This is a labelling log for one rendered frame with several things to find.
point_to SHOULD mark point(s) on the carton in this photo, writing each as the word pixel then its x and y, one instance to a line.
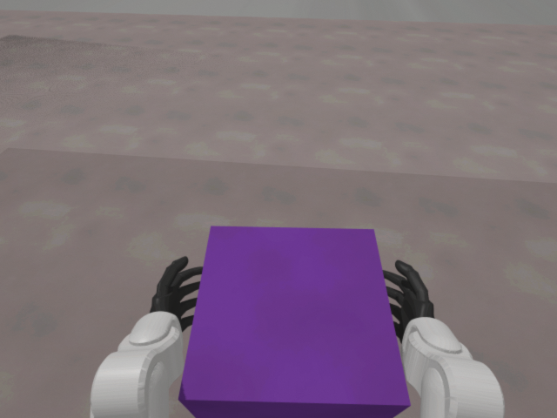
pixel 293 323

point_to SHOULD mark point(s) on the right robot forearm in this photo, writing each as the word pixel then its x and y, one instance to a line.
pixel 441 369

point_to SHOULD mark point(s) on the robot left hand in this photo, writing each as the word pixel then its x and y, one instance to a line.
pixel 169 293

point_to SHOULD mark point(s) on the left robot forearm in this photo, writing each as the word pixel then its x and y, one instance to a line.
pixel 134 382

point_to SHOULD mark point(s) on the robot right hand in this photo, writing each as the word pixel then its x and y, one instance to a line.
pixel 414 300

